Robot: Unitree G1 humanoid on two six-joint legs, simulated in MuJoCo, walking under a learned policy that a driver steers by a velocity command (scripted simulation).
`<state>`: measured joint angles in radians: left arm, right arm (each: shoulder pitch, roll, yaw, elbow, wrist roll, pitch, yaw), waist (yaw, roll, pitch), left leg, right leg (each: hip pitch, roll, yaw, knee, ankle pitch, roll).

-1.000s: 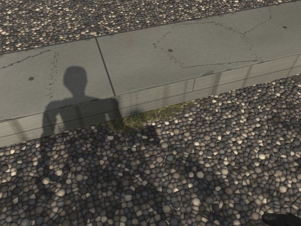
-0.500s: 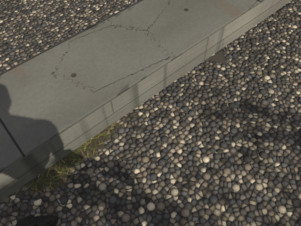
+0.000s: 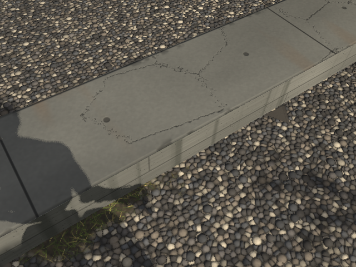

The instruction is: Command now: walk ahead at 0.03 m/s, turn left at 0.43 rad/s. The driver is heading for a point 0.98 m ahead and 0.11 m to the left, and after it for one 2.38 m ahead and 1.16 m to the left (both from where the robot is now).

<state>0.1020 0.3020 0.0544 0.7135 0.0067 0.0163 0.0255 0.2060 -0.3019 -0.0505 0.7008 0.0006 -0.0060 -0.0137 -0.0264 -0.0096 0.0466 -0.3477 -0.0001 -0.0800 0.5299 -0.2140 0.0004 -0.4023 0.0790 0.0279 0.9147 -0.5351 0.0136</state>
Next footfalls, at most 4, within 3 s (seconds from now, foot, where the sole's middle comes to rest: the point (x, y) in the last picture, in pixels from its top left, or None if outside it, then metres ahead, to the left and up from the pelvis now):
0.16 right None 0.06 -0.13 -0.77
0.58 left None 0.16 0.12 -0.77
1.08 right None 0.21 -0.11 -0.77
1.60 left None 0.27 0.09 -0.77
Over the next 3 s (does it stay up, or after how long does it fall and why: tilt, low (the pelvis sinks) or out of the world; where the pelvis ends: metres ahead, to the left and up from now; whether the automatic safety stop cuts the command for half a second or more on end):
stays up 0.84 0.07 0.06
